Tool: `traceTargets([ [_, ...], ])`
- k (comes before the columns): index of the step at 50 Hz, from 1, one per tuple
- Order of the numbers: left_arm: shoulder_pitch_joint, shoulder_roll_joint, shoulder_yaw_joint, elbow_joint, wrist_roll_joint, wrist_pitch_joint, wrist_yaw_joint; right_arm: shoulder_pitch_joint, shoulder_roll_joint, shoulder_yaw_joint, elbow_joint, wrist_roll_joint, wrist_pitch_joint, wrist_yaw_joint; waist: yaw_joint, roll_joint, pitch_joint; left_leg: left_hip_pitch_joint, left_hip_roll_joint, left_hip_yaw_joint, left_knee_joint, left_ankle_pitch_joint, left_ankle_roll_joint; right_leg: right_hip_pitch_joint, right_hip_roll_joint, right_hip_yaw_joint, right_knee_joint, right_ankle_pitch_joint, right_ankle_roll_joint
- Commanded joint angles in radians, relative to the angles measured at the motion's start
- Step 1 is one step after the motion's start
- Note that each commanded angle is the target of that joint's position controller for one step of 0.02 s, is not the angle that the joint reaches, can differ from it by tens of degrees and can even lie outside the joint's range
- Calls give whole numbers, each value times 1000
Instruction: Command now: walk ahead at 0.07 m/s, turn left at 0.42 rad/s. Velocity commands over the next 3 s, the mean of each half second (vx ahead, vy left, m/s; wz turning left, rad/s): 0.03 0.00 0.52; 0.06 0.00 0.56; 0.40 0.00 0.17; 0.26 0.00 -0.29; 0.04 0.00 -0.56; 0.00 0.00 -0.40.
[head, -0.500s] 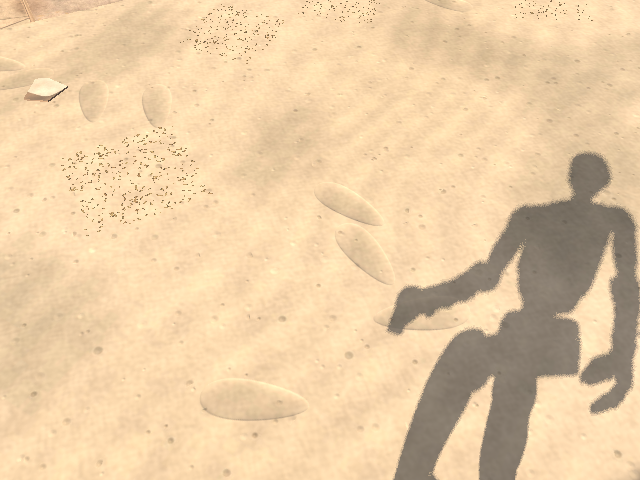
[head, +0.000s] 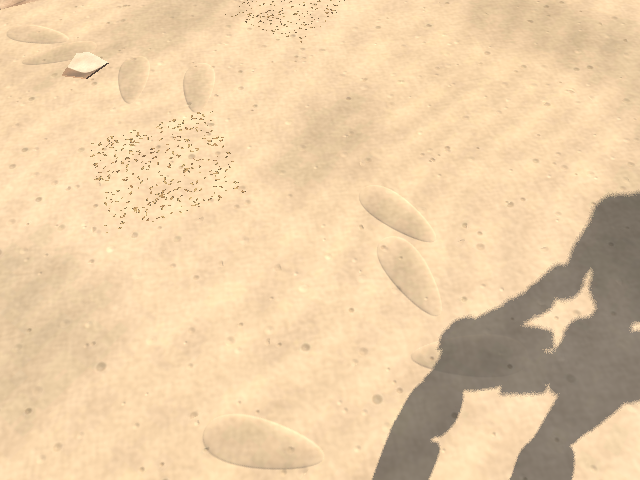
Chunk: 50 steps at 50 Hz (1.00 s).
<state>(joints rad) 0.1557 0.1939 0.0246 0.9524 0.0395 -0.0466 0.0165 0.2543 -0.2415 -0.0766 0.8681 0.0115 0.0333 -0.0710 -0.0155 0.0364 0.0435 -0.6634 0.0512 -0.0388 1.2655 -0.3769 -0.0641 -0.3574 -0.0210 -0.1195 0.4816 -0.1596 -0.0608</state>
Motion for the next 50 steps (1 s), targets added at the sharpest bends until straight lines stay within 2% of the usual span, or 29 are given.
traceTargets([
  [1,0,187,52,-55,-9,7,45,30,-44,-15,-89,-7,1,1,2,-154,-145,49,37,-11,-195,109,2,142,-291,153,-205,272,-170],
  [4,-26,212,66,-71,-16,27,55,-37,-44,-14,-133,-4,15,20,13,-166,-120,118,29,33,-325,153,9,114,-304,124,-243,76,-163],
  [9,-13,243,87,-78,-40,51,42,-107,-56,-20,-187,-8,28,45,36,-162,-71,207,0,105,-484,65,52,122,-344,95,-196,-31,-130],
  [11,-31,248,90,-83,-53,60,38,-87,-50,-22,-192,-9,27,56,13,-149,-81,304,-21,140,-628,105,87,119,-342,69,-119,-35,-82],
  [12,-18,238,89,-80,-53,62,34,-63,-68,-31,-186,-8,25,57,6,-123,-87,384,-40,138,-699,138,109,86,-326,48,-59,-42,-42],
  [13,23,202,81,-63,-44,64,25,-10,-113,-49,-177,-6,24,51,-7,-42,-100,514,-25,74,-798,252,145,5,-275,-13,81,-98,25],
  [14,9,133,59,-102,-7,60,11,43,-242,-80,-190,-10,17,35,4,259,-123,704,238,-298,-843,657,248,-278,-145,-121,484,-419,129],
  [15,-111,134,57,-168,-9,40,11,82,-286,-79,-209,-36,-3,42,-47,282,-162,723,371,-528,-877,776,448,-501,-2,38,726,-581,164],
  [16,-190,186,70,-189,-32,33,14,101,-259,-72,-206,-54,-23,53,-84,146,-178,713,341,-481,-900,705,460,-550,0,137,829,-527,151],
  [17,-205,181,72,-197,-38,33,23,85,-252,-70,-204,-51,-37,48,-67,133,-162,687,296,-440,-896,617,410,-562,-10,167,817,-443,134],
  [18,-168,198,80,-174,-26,44,38,6,-236,-63,-222,-31,-32,35,-25,74,-152,624,270,-375,-911,514,351,-559,-30,182,807,-338,128],
  [19,-123,224,90,-161,-15,56,45,-80,-221,-52,-243,-16,-21,25,18,78,-127,520,240,-310,-927,472,315,-503,-30,182,796,-238,126],
  [20,-98,226,93,-155,-10,63,44,-115,-206,-42,-260,-20,-15,20,40,76,-134,450,204,-270,-933,453,296,-442,-10,165,824,-167,122],
  [22,-94,194,89,-169,-10,64,40,-110,-191,-30,-266,-27,-15,16,43,41,-138,415,165,-237,-933,425,281,-416,11,163,820,-59,118],
  [26,-148,147,70,-222,-11,55,33,-51,-187,-23,-257,-16,-15,3,22,64,-128,470,131,-251,-904,399,266,-430,23,186,628,29,129],
  [31,-201,157,72,-254,-30,38,13,-19,-230,-46,-266,-9,-13,7,-5,126,-90,432,120,-349,-919,152,271,-298,39,217,331,-9,139],
  [33,-200,165,77,-261,-36,28,4,-20,-227,-47,-274,-11,-11,15,-11,140,-87,416,113,-385,-890,194,283,-236,59,212,276,-85,132],
  [36,-159,164,80,-264,-42,11,-8,-39,-216,-45,-296,-4,-3,22,2,158,-123,444,92,-446,-825,381,278,-115,84,206,154,-159,118],
  [38,-75,177,89,-249,-44,0,-15,-79,-204,-41,-317,11,2,21,52,150,-141,431,51,-455,-764,416,228,52,60,191,-82,-1,89],
  [39,-18,225,104,-240,-36,0,-12,-57,-160,-30,-326,4,2,18,52,88,-188,339,7,-413,-668,268,174,227,-65,260,-114,111,49],
  [40,12,294,117,-246,-20,11,-4,42,-77,-12,-326,-25,1,24,-11,-207,-256,152,-148,-229,-404,-178,103,420,-303,472,-62,437,-57],
  [41,61,286,117,-225,-3,16,-12,16,-160,-36,-363,-5,-18,24,15,-364,-237,-80,-199,-165,-229,-366,55,441,-415,681,-101,488,-229],
  [42,56,242,107,-240,-17,14,-12,2,-234,-59,-347,-6,-24,25,31,-253,-205,-136,-126,-157,-76,-275,28,427,-392,617,-118,305,-231],
  [43,27,204,99,-246,-24,18,-5,-24,-234,-64,-340,-2,-18,26,31,-208,-176,-172,-98,-129,-54,-169,20,397,-315,515,-136,88,-171],
  [44,-5,184,91,-258,-33,24,2,-30,-211,-60,-328,-2,-6,27,27,-185,-143,-174,-72,-110,-51,-89,11,345,-258,449,-166,-105,-129],
  [45,-19,184,89,-259,-41,26,12,-32,-190,-54,-332,-3,0,35,26,-192,-109,-173,-57,-91,-39,-15,3,295,-236,423,-202,-198,-119],
  [46,-2,192,88,-254,-38,25,19,-38,-153,-42,-337,0,-3,45,30,-193,-93,-144,-53,-61,-57,25,3,249,-215,398,-237,-250,-118],
  [48,42,206,90,-241,-35,15,20,-70,-112,-25,-353,2,-18,54,49,-190,-75,-120,-45,-28,-148,68,7,225,-210,365,-283,-289,-129],
  [50,69,213,89,-227,-36,0,15,-89,-87,-12,-349,-4,-38,59,56,-175,-73,-52,-28,-16,-272,102,18,203,-216,330,-300,-248,-132],
])
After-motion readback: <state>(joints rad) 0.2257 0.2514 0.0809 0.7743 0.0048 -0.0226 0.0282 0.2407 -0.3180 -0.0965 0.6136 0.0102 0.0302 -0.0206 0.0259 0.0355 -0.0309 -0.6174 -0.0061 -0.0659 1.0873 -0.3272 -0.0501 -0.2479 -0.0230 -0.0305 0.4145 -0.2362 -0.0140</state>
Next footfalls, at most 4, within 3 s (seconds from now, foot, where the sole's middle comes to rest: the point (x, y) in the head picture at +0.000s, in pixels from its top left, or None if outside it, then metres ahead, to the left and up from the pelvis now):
0.26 left None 0.07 0.14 -0.77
0.78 right None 0.21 -0.05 -0.77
1.20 left None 0.13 0.24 -0.77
1.68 right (217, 441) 0.54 0.28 -0.77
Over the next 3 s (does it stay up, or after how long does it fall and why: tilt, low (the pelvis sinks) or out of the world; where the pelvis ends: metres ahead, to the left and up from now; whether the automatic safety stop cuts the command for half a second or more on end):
stays up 0.46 0.32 0.00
